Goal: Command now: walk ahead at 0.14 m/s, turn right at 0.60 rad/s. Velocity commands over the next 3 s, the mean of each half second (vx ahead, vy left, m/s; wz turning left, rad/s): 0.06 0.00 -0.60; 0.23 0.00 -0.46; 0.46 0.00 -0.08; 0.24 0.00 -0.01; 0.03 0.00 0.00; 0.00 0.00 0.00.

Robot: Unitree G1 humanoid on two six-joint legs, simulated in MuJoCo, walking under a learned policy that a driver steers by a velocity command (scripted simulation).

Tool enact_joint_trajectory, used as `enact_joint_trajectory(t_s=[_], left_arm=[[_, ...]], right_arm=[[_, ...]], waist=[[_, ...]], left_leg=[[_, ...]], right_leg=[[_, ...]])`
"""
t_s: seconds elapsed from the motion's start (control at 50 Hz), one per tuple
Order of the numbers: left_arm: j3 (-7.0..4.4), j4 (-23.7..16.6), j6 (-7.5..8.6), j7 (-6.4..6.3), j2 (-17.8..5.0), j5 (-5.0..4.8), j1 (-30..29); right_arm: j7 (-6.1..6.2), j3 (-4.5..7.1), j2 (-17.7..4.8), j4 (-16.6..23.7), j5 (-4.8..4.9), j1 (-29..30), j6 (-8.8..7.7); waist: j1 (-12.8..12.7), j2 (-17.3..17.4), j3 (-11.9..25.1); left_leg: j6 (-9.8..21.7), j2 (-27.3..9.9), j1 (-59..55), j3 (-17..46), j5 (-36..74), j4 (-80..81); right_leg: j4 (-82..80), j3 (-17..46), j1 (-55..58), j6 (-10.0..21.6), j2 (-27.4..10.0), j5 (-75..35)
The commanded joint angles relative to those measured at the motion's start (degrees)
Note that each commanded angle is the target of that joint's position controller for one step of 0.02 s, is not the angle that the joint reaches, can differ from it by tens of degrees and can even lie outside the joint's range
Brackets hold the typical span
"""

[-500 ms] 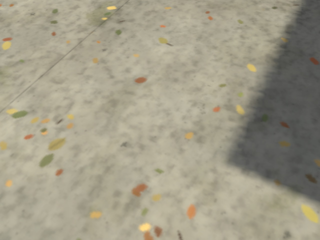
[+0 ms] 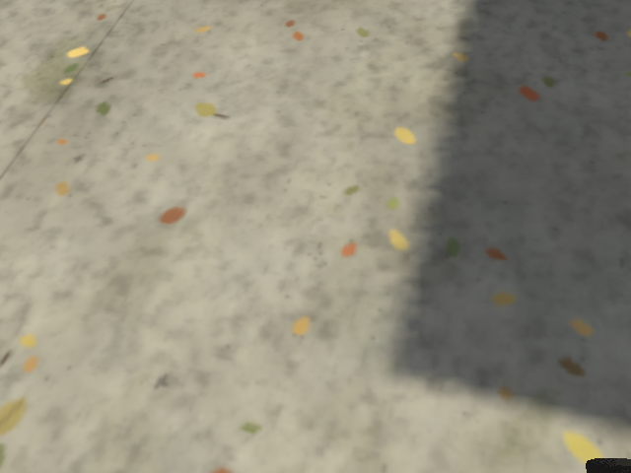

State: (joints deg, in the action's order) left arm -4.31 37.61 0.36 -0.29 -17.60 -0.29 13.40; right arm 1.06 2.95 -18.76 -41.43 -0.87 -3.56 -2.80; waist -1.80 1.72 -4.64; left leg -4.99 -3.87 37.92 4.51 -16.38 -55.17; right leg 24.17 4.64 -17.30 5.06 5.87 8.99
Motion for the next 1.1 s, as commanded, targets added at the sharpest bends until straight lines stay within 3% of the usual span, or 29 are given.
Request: enact_joint_trajectory(t_s=[0.02,0.12,0.16,0.18,0.2,0.22,0.24,0.26,0.28,0.32,0.36,0.44,0.5,0.54,0.58,0.6,0.62,0.64,0.66,0.68,0.72,0.76,0.86,1.0,1.06,1.08,1.1], left_arm=[[-2.72,-4.12,-0.26,-1.42,-9.63,-0.54,-2.52],[-2.49,-3.68,-1.69,-1.66,-9.19,-0.50,-1.61],[-2.21,-4.20,-1.86,-1.72,-8.62,-0.76,-3.31],[-1.92,-4.61,-1.88,-1.80,-7.89,-0.89,-4.43],[-1.06,-5.30,-1.68,-1.80,-5.07,-0.04,-2.76],[-0.58,-4.92,-1.44,-1.84,-2.86,0.23,4.55],[-1.61,-4.67,-1.17,-1.70,-7.89,0.25,5.73],[-2.79,-3.61,-1.57,-1.65,-11.19,-0.47,4.45],[-3.15,-2.85,-2.42,-1.86,-11.30,-0.90,2.72],[-2.84,-3.36,-3.85,-1.98,-9.11,-1.11,0.95],[-1.99,-4.32,-4.10,-1.75,-6.04,-1.34,-0.35],[-1.23,-6.17,-3.72,-1.04,-4.62,-0.80,-3.39],[-1.41,-6.50,-3.87,-0.12,-5.34,-0.73,-3.42],[-1.83,-6.50,-4.08,0.49,-5.92,-0.70,-2.72],[-2.41,-5.12,-4.09,0.86,-5.92,-0.55,0.67],[-3.12,-4.08,-4.04,0.51,-7.20,-0.54,3.28],[-4.47,-4.00,-3.82,-0.45,-12.38,-0.61,6.30],[-5.20,-4.78,-2.48,-0.10,-17.13,0.33,7.92],[-4.25,-4.52,-0.80,0.31,-13.81,0.96,7.32],[-3.25,-4.05,0.32,0.23,-11.26,0.58,5.31],[-2.11,-4.08,0.88,-0.49,-8.68,-0.43,2.12],[-1.33,-3.88,1.30,-1.06,-7.13,0.28,2.67],[-1.52,-1.72,2.45,-1.22,-8.13,0.08,5.81],[-1.77,1.33,2.46,-0.32,-9.30,-0.66,9.09],[-1.57,1.89,1.95,-0.16,-8.82,-0.84,8.09],[-1.13,1.81,1.90,-0.22,-7.77,-0.55,7.74],[-0.23,1.26,2.01,-0.26,-5.37,0.02,6.92]], right_arm=[[-0.07,0.72,-3.36,2.10,0.12,-3.34,0.45],[-0.80,1.13,-4.54,3.94,0.67,0.92,0.33],[-0.98,1.72,-5.20,3.84,0.66,-0.96,-0.25],[-0.92,2.00,-5.49,3.51,0.44,-2.86,-0.70],[-0.50,2.73,-8.80,3.80,-0.50,-4.74,-0.89],[-0.07,3.26,-12.00,4.32,-1.88,-3.95,-0.07],[-0.15,3.19,-9.71,3.31,-1.24,-7.47,0.41],[-0.02,2.36,-6.72,4.19,-0.60,-6.38,0.57],[0.08,1.95,-4.94,4.49,-0.41,-4.58,0.93],[0.49,1.66,-4.48,4.94,0.05,-1.72,1.75],[0.89,1.98,-5.07,4.62,-0.39,-1.60,2.43],[1.12,3.00,-7.04,4.12,-0.07,-2.27,3.16],[0.65,3.60,-8.41,3.73,0.64,-1.83,3.41],[0.40,3.82,-9.01,3.28,1.29,-1.79,3.44],[0.39,3.78,-8.49,2.59,2.25,-1.42,3.58],[0.14,3.41,-6.50,1.27,2.16,-4.26,3.64],[-0.40,2.13,-2.10,1.91,0.26,-4.61,3.70],[-0.02,2.24,-2.91,6.33,-0.11,1.35,2.96],[-0.08,3.05,-5.44,6.82,1.09,4.48,2.10],[-0.44,3.76,-7.02,6.50,1.98,3.91,1.43],[-0.47,4.29,-7.27,4.18,0.94,1.42,0.45],[-1.25,3.95,-5.63,2.93,0.84,0.06,-0.48],[-2.32,2.51,-2.69,2.69,1.27,3.19,-1.59],[-3.55,1.55,-3.50,4.47,2.16,6.09,-3.00],[-3.52,1.86,-4.50,3.16,1.98,0.84,-3.64],[-3.11,2.52,-5.64,1.61,1.70,-4.13,-3.70],[-2.66,3.35,-8.10,0.17,1.34,-12.10,-3.88]], waist=[[2.33,-6.52,12.32],[0.87,-8.65,11.16],[2.52,-10.22,10.48],[4.01,-10.13,10.33],[3.23,-4.73,13.49],[-1.10,10.06,14.34],[0.50,13.88,16.53],[1.34,8.30,14.49],[1.34,5.03,12.23],[0.87,4.91,9.18],[1.29,7.30,8.31],[3.10,8.85,11.14],[3.29,9.54,11.33],[2.75,9.39,10.71],[0.60,7.93,10.37],[0.23,3.75,10.42],[0.37,-11.86,8.84],[-1.89,-18.15,8.48],[-3.38,-13.04,7.56],[-1.60,-12.49,4.84],[0.27,-11.42,3.78],[0.81,-11.09,5.02],[-1.32,-10.27,3.47],[-3.19,-8.56,0.15],[0.23,-8.77,1.64],[2.65,-8.13,4.45],[6.41,-4.68,10.29]], left_leg=[[-0.95,2.72,-8.36,-1.10,7.62,7.19],[0.10,5.44,-10.84,0.80,5.27,17.95],[1.63,5.68,-14.78,0.81,6.99,25.47],[3.10,4.47,-19.83,0.58,14.67,32.17],[6.58,-4.91,-28.96,7.34,27.48,32.50],[16.65,-17.75,-38.45,21.15,46.83,31.85],[22.83,-23.24,-39.58,30.77,45.50,33.31],[21.87,-20.29,-37.99,24.61,40.66,32.58],[19.12,-16.16,-35.60,17.26,35.86,32.33],[16.84,-12.28,-30.60,10.15,28.06,34.43],[16.55,-9.59,-28.75,4.48,26.04,36.52],[17.96,-12.19,-31.27,0.94,26.94,36.89],[17.56,-13.47,-30.26,-0.97,23.66,36.93],[16.39,-14.19,-29.88,-1.67,20.17,35.77],[12.76,-12.93,-26.71,-4.41,14.70,31.33],[9.02,-10.78,-20.92,-7.53,4.54,26.45],[3.23,-3.76,-6.65,-14.12,-12.31,9.77],[2.02,3.77,5.76,-7.45,-21.22,-1.98],[3.37,1.93,8.44,-1.30,-17.56,-6.49],[4.88,0.67,9.36,-0.23,-11.63,-5.90],[4.26,-0.32,7.55,-0.30,-3.39,-2.88],[3.43,0.66,4.06,-1.91,3.79,-0.27],[1.86,1.89,-1.95,-3.33,11.86,14.92],[4.31,1.88,-6.63,-3.55,8.53,24.37],[6.72,3.15,-15.51,-5.55,8.57,28.44],[7.86,4.00,-23.43,-5.93,8.79,29.24],[10.62,-1.11,-35.14,-0.24,8.41,29.16]], right_leg=[[-2.28,9.57,3.11,8.58,-12.20,-30.45],[2.10,17.13,6.09,6.80,-12.53,-21.08],[4.82,20.32,7.22,5.09,-11.49,-17.29],[7.44,20.16,6.00,3.19,-9.46,-14.02],[15.14,16.74,1.59,0.36,-5.97,-2.96],[27.05,7.43,-10.99,-3.78,2.84,27.34],[39.21,4.85,-16.51,-6.72,0.89,33.05],[45.68,5.34,-17.85,-8.04,-1.54,28.89],[47.97,3.99,-18.65,-9.04,-2.83,24.87],[47.09,2.34,-17.76,-10.07,-4.59,19.67],[41.41,-1.28,-15.37,-10.45,-4.77,16.72],[29.51,-3.38,-10.71,-10.05,-7.36,14.40],[21.84,-5.38,-5.55,-8.61,-7.77,12.41],[15.97,-6.62,-2.75,-6.98,-7.43,10.35],[5.37,-8.42,4.47,-3.98,-5.64,3.33],[1.15,-5.88,11.12,-1.71,-5.65,0.71],[-4.97,12.74,18.59,3.55,-17.86,-3.23],[-8.67,30.72,16.40,14.35,-26.55,9.65],[-12.35,31.36,15.47,14.51,-25.39,22.67],[-13.51,28.37,14.16,11.55,-23.39,29.06],[-13.54,22.92,13.28,8.10,-19.82,25.07],[-14.15,18.43,13.23,6.90,-17.26,18.50],[-14.33,12.23,12.14,6.21,-15.62,8.74],[-12.23,14.66,11.69,7.60,-18.93,7.60],[-8.09,14.09,11.33,6.09,-18.39,-0.26],[-3.03,12.30,9.58,4.78,-16.13,-7.10],[9.45,8.25,4.80,2.42,-12.44,-9.63]])
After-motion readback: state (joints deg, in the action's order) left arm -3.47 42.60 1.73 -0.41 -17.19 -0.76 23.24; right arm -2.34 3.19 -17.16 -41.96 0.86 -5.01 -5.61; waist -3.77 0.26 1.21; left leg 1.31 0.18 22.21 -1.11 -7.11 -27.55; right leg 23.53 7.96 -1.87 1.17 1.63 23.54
